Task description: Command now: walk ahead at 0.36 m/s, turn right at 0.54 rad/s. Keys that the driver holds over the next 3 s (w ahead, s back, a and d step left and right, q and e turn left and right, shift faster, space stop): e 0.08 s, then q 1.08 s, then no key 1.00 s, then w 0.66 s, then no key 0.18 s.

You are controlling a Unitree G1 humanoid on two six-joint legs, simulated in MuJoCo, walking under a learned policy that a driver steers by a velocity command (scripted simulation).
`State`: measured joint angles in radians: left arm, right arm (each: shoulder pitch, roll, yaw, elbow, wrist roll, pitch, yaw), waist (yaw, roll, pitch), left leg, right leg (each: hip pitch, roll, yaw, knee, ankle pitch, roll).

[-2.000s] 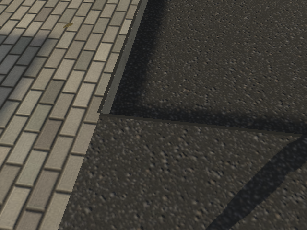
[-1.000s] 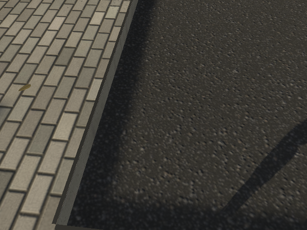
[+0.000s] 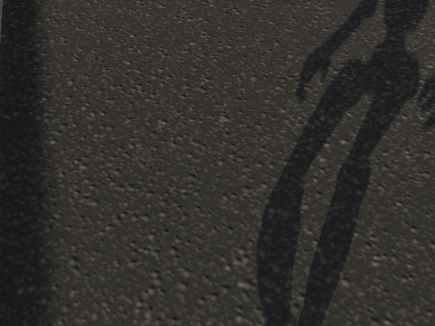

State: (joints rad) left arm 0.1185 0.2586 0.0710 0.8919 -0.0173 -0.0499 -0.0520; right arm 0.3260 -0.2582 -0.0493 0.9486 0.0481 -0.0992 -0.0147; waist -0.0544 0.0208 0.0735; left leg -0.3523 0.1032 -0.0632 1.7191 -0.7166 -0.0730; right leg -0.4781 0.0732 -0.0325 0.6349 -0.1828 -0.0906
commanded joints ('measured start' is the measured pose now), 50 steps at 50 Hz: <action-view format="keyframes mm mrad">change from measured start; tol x16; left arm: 1 183 218 39 -57 29 -7 31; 5 -5 154 20 -103 23 -25 48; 16 234 84 10 -1 30 1 88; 22 46 98 18 -63 11 77 102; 32 186 167 45 -39 27 42 79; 37 -45 127 24 -140 34 27 94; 50 74 234 61 -126 9 53 85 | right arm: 1 -88 -112 -3 -168 12 -26 -29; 50 -223 -117 -56 -416 -26 154 30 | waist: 1 99 27 -309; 5 -9 -42 -83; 13 29 -94 -144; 17 29 253 -282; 31 101 126 -191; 33 79 -259 -143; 50 104 -194 -124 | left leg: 1 -608 16 -36 52 160 2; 7 -28 -43 49 -916 701 -6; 13 34 -77 41 -1145 815 95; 16 276 85 -212 -1199 1374 278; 18 372 211 -518 -1319 1058 404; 22 60 80 -389 -1445 421 269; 31 -83 -21 -359 -1428 287 200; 34 -343 -188 -105 -802 175 72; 38 -366 -154 -79 -532 350 16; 50 -127 -83 113 -987 357 25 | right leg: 1 656 -504 772 -249 331 -332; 5 17 -246 293 -280 657 -196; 12 221 -235 152 -223 585 -88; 15 225 -98 83 -17 278 13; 18 -93 15 107 502 -523 117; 31 311 -32 71 -181 -57 82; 33 378 -373 459 -400 -193 -83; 40 365 -315 170 -323 313 -98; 50 407 -390 41 -275 393 -106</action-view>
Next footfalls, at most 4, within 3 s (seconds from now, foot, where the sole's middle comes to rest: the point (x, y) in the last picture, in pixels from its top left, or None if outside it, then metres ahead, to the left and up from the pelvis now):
0.28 left None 0.33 0.13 -0.75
0.62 right None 0.28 -0.10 -0.75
1.08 left None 0.23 0.16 -0.75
1.50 right None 0.37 -0.04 -0.75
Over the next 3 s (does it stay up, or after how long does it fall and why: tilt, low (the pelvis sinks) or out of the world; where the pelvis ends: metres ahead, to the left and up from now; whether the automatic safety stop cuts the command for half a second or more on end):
stays up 0.53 0.19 0.01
